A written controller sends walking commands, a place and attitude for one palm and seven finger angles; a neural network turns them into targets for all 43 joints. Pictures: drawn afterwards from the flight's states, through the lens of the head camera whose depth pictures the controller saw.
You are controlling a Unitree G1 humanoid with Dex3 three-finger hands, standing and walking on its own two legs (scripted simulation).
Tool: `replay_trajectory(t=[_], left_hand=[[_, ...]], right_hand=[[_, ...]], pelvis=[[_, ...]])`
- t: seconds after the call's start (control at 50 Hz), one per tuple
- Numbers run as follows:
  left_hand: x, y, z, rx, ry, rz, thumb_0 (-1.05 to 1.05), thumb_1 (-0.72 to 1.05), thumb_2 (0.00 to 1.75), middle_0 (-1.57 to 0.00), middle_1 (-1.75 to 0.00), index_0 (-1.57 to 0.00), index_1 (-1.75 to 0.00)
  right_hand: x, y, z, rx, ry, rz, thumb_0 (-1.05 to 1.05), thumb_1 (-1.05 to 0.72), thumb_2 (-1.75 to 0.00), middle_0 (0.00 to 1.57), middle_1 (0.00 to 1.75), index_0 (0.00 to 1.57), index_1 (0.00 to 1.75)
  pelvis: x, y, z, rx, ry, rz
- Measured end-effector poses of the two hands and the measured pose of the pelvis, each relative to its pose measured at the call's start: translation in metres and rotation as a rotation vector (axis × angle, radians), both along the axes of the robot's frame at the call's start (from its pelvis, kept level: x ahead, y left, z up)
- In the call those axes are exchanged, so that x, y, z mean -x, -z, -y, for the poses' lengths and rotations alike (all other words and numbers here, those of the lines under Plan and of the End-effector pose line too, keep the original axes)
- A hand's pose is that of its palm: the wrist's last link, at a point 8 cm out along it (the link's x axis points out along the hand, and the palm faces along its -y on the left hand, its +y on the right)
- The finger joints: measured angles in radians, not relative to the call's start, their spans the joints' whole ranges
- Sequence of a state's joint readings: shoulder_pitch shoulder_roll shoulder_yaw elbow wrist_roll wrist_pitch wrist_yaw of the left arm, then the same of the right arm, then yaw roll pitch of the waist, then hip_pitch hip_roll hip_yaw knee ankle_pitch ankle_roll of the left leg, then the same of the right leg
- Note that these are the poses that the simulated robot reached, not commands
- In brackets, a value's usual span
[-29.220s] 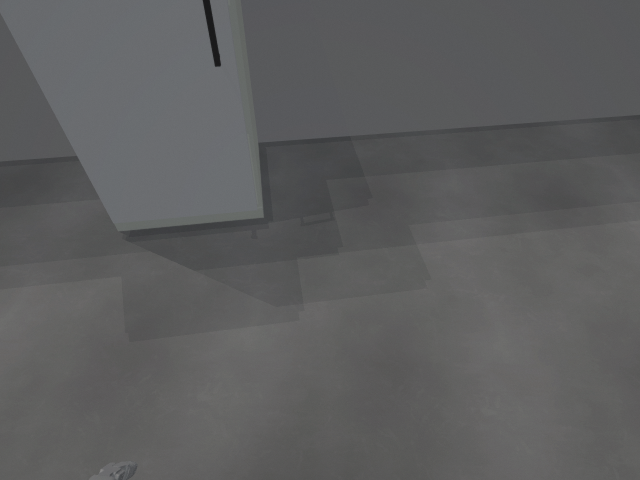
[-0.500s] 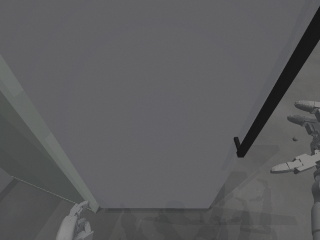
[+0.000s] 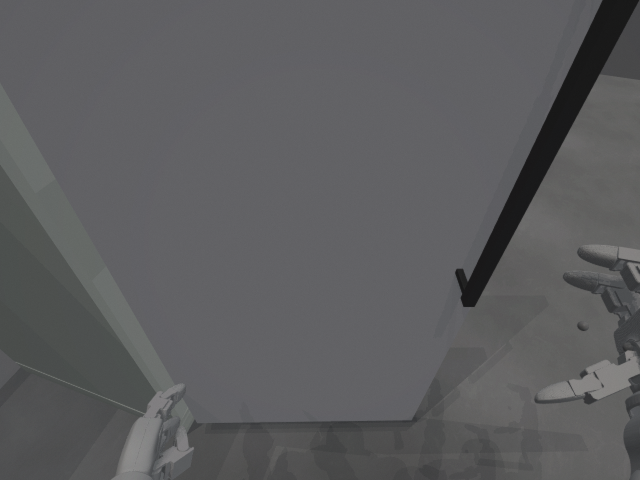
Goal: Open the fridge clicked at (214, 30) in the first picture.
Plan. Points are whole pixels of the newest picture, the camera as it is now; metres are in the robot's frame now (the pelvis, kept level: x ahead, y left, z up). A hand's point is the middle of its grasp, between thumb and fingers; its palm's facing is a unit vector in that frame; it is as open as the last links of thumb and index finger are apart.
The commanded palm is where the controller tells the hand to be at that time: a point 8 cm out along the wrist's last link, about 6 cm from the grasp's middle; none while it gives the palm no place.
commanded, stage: slip the hand off the handle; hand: right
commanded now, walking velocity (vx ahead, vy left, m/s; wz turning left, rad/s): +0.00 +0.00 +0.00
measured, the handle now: (519, 172) +0.40 -0.21 +0.22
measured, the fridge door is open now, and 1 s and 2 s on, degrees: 70 70 70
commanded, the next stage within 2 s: draw the hand back to the body in 0.16 s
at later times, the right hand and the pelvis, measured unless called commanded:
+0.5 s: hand (600, 350) +0.22 -0.26 +0.14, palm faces +0.16 +0.99 -0.05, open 14.7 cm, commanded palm +0.18 -0.30 +0.16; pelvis +0.01 +0.00 +0.01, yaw -1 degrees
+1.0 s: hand (633, 361) +0.20 -0.27 +0.16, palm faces +0.46 +0.83 -0.31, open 13.5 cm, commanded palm +0.16 -0.30 +0.18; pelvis +0.01 +0.00 +0.02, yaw -1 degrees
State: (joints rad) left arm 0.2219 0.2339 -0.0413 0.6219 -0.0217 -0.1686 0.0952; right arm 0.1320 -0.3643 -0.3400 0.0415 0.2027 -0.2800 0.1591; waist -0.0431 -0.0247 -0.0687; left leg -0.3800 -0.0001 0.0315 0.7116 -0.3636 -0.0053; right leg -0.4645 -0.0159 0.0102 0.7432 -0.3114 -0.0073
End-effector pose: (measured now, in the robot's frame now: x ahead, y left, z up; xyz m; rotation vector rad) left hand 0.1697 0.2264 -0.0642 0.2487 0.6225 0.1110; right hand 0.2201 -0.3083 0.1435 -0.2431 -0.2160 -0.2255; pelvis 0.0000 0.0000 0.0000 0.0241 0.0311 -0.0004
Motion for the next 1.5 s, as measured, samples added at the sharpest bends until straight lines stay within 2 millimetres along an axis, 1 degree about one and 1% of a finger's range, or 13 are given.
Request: replay_trajectory(t=[0.26,0.3,0.38,0.42,0.52,0.6,0.74,0.8,0.82,0.9,1.0,1.2,1.5], left_hand=[[-0.011,-0.005,0.003,-0.004,0.055,0.049,0.01,0.90,0.89,-0.20,-0.30,-0.20,-0.30],[-0.012,-0.003,0.003,-0.011,0.061,0.045,0.01,0.90,0.89,-0.20,-0.30,-0.20,-0.30],[-0.012,-0.004,0.005,-0.003,0.031,0.054,0.01,0.90,0.89,-0.20,-0.30,-0.20,-0.30],[-0.014,-0.009,0.007,0.003,0.022,0.081,0.01,0.90,0.89,-0.20,-0.30,-0.20,-0.30],[-0.021,-0.025,0.011,0.032,0.024,0.171,0.02,0.90,0.89,-0.20,-0.30,-0.20,-0.30],[-0.026,-0.032,0.012,0.044,0.033,0.199,0.01,0.90,0.89,-0.20,-0.30,-0.20,-0.30],[-0.031,-0.032,0.008,0.029,0.044,0.181,0.01,0.90,0.90,-0.20,-0.30,-0.20,-0.30],[-0.032,-0.031,0.007,0.019,0.052,0.177,0.01,0.90,0.90,-0.20,-0.30,-0.20,-0.30],[-0.032,-0.031,0.007,0.012,0.059,0.173,0.01,0.90,0.90,-0.20,-0.30,-0.20,-0.30],[-0.031,-0.028,0.010,0.006,0.076,0.141,0.01,0.90,0.90,-0.20,-0.30,-0.20,-0.30],[-0.026,-0.021,0.013,0.017,0.069,0.079,0.01,0.90,0.90,-0.20,-0.30,-0.20,-0.30],[-0.022,-0.012,0.015,0.029,0.050,0.002,0.01,0.90,0.89,-0.20,-0.30,-0.20,-0.30],[-0.038,-0.024,0.007,0.008,0.038,0.008,0.01,0.90,0.89,-0.20,-0.30,-0.20,-0.30]], right_hand=[[0.052,0.000,-0.002,0.009,0.020,-0.007,-0.01,0.55,-0.20,0.25,1.15,0.25,1.15],[0.053,0.001,-0.002,0.007,0.026,-0.001,-0.01,0.55,-0.20,0.25,1.15,0.25,1.15],[0.043,0.008,0.006,-0.178,0.000,-0.057,-0.01,0.55,-0.20,0.25,1.15,0.25,1.15],[0.036,0.008,0.007,-0.223,-0.022,-0.115,-0.01,0.55,-0.20,0.25,1.15,0.25,1.15],[0.027,-0.007,-0.001,-0.194,-0.067,-0.167,-0.02,0.55,-0.20,0.25,1.15,0.25,1.15],[0.031,-0.016,0.000,-0.204,-0.055,-0.141,-0.01,0.55,-0.20,0.25,1.15,0.25,1.15],[0.047,-0.008,0.007,-0.220,0.012,-0.184,-0.01,0.54,-0.20,0.25,1.15,0.25,1.14],[0.051,-0.010,0.004,-0.208,0.010,-0.170,-0.01,0.52,-0.21,0.25,1.13,0.25,1.13],[0.052,-0.013,0.004,-0.161,0.038,-0.169,-0.01,0.50,-0.22,0.25,1.12,0.25,1.12],[0.056,-0.024,0.003,-0.002,0.194,-0.138,-0.01,0.41,-0.26,0.25,1.07,0.24,1.07],[0.059,-0.028,0.001,0.066,0.269,-0.118,-0.01,0.26,-0.34,0.24,0.99,0.24,0.98],[0.052,-0.038,-0.002,0.112,0.276,-0.091,-0.01,-0.08,-0.50,0.23,0.78,0.23,0.78],[0.046,-0.048,-0.002,0.131,0.265,-0.074,0.01,-0.62,-0.76,0.22,0.46,0.22,0.46]], pelvis=[[0.000,0.002,-0.003,-0.006,0.019,0.014],[0.001,0.003,-0.003,-0.008,0.025,0.014],[-0.001,-0.001,-0.003,-0.012,0.035,0.034],[-0.004,-0.004,-0.003,-0.011,0.035,0.043],[-0.010,-0.009,-0.001,-0.003,0.023,0.057],[-0.014,-0.011,-0.001,0.001,0.014,0.058],[-0.016,-0.011,-0.002,0.001,0.022,0.063],[-0.015,-0.011,-0.003,0.000,0.028,0.070],[-0.015,-0.012,-0.003,-0.002,0.028,0.075],[-0.013,-0.014,-0.003,0.001,0.025,0.086],[-0.013,-0.017,-0.002,0.008,0.017,0.097],[-0.020,-0.023,0.001,0.017,0.006,0.117],[-0.030,-0.027,0.001,0.018,-0.005,0.122]])
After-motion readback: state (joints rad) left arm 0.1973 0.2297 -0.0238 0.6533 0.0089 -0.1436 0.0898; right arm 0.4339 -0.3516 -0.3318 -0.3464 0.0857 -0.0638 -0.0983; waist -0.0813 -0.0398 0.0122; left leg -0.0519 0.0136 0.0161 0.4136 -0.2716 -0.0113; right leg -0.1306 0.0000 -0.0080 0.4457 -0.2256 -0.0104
